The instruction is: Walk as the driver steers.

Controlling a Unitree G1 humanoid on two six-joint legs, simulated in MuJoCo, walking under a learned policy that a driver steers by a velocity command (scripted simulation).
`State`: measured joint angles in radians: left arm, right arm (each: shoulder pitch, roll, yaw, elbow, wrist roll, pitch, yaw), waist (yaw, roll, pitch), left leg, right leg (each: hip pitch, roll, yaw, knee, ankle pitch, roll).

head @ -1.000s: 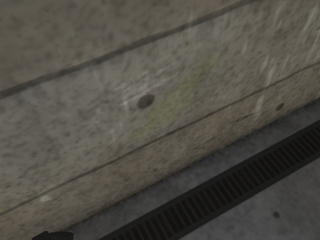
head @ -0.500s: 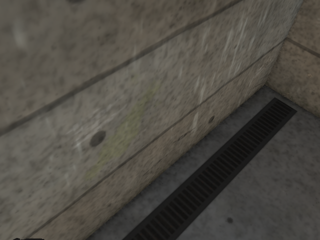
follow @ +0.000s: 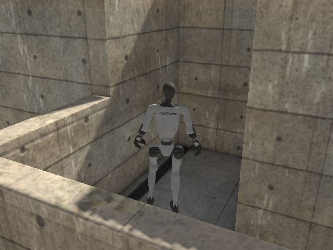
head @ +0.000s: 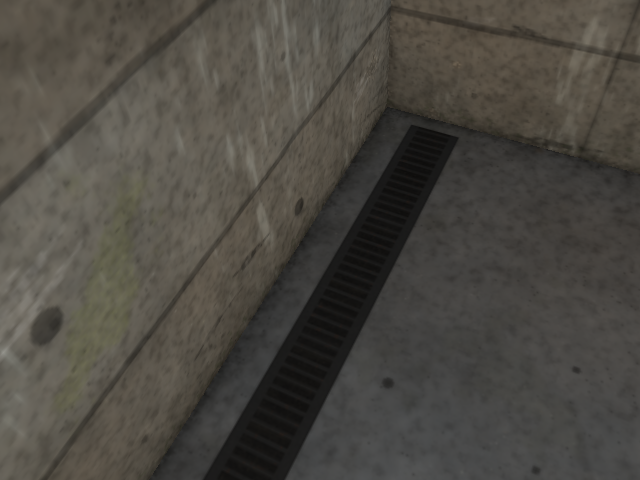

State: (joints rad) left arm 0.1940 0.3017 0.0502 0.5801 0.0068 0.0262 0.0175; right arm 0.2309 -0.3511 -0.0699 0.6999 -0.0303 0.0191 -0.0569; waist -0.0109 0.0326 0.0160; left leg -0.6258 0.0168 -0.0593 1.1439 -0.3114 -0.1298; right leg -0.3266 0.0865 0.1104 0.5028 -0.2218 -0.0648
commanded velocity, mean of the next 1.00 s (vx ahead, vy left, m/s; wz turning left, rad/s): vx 0.13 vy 0.00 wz -0.60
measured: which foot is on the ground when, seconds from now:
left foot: up 0.00-0.22, down 0.24-0.58, up 0.60-1.00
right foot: down 0.00-0.24, up 0.26-0.58, down 0.60-1.00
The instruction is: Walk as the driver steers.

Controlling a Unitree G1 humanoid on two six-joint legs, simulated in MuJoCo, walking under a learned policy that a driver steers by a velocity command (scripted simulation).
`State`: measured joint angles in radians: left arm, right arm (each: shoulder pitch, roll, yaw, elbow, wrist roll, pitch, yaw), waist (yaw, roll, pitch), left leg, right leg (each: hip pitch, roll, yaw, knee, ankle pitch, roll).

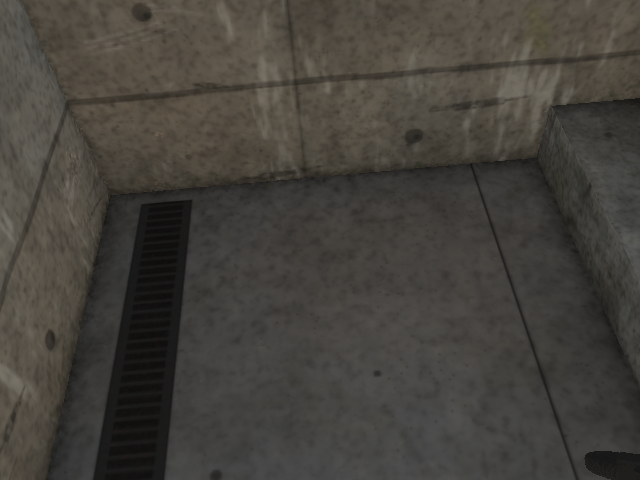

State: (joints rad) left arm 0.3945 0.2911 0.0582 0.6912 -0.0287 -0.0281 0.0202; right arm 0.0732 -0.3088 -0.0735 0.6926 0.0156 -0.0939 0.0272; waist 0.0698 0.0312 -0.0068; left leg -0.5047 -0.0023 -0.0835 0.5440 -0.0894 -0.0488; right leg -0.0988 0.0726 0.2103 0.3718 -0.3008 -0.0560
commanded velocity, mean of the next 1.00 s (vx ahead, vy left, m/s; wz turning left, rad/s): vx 0.18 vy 0.00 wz -0.52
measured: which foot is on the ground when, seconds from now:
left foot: up 0.00-0.06, down 0.08-0.52, up 0.54-0.92, down 0.94-1.00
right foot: down 0.00-0.10, up 0.12-0.50, down 0.52-1.00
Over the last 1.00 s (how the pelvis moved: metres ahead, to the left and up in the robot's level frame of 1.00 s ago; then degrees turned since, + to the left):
0.07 -0.07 0.01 -35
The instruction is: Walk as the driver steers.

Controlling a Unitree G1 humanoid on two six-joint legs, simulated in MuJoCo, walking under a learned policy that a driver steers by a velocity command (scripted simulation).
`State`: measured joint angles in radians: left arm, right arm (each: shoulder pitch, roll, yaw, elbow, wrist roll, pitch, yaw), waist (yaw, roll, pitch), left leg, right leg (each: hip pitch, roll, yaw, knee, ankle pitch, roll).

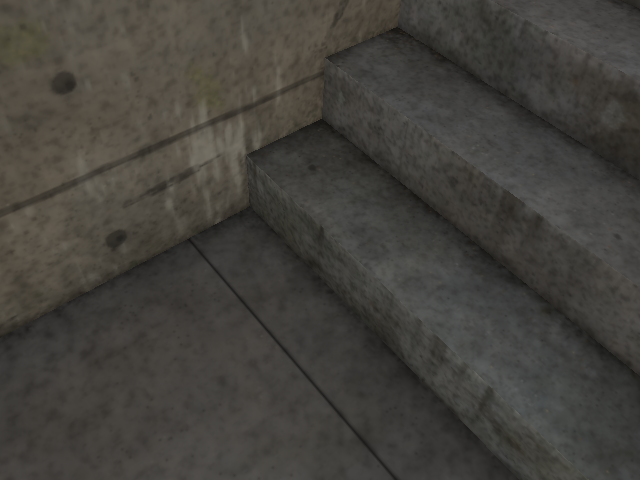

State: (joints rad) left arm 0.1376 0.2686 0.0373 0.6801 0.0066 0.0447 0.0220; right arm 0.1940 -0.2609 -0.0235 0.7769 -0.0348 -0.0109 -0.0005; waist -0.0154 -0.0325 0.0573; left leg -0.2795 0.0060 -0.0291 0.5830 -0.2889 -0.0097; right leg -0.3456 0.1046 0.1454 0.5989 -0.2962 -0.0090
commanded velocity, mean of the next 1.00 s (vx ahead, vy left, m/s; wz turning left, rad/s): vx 0.24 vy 0.00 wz -0.38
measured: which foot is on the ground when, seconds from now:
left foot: down 0.00-0.56, up 0.58-0.98, down 1.00-1.00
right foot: down 0.00-0.32, up 0.34-0.54, down 0.56-1.00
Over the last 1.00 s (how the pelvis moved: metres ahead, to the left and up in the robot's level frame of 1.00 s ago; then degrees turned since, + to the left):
0.31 0.00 -0.02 -30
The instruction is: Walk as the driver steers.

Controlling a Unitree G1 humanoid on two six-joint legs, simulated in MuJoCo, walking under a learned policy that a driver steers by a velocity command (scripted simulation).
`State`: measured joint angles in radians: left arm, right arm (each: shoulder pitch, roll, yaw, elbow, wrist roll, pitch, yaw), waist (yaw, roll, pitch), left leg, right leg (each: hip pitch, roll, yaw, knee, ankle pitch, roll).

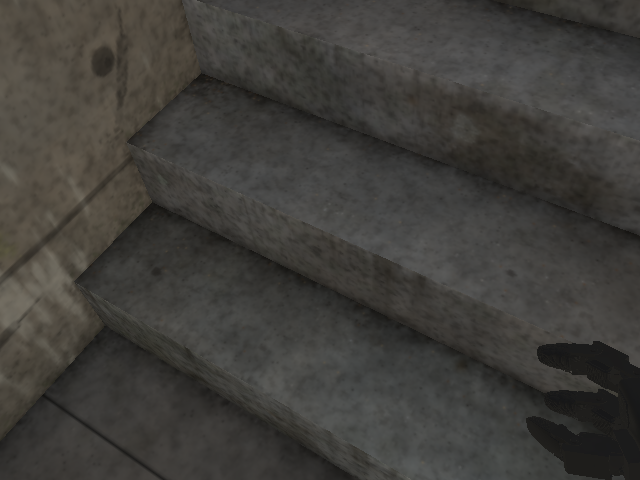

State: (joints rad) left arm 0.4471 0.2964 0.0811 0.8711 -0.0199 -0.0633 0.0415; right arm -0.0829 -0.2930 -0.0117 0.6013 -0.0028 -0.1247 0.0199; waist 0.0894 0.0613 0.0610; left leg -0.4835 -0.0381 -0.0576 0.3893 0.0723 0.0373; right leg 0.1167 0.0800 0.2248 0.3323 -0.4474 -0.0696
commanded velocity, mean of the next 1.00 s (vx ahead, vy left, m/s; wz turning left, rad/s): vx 0.49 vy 0.00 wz -0.36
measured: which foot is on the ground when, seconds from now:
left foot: down 0.00-0.42, up 0.44-0.92, down 0.94-1.00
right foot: down 0.00-0.00, up 0.02-0.40, down 0.42-0.96, up 0.98-1.00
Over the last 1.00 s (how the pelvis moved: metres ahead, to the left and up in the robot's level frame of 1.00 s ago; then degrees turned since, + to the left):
0.29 -0.10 -0.01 -25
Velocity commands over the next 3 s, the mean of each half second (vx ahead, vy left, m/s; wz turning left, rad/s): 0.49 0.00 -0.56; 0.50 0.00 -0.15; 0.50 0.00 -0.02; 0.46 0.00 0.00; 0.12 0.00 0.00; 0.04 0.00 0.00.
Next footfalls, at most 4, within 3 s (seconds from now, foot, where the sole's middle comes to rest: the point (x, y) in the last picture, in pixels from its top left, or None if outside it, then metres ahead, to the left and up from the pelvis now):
0.42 right None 0.20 -0.10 -0.76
0.94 left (364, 394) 0.53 0.04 -0.57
1.52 right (505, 246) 0.73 -0.19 -0.38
1.96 left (442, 25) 1.08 -0.08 -0.19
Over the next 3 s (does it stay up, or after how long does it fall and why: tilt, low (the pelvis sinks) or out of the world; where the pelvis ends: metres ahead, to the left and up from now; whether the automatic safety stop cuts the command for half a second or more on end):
stays up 1.02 -0.22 0.58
